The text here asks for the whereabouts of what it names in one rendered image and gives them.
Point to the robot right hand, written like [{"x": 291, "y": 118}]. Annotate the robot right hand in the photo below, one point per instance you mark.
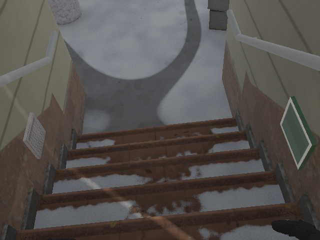
[{"x": 302, "y": 230}]

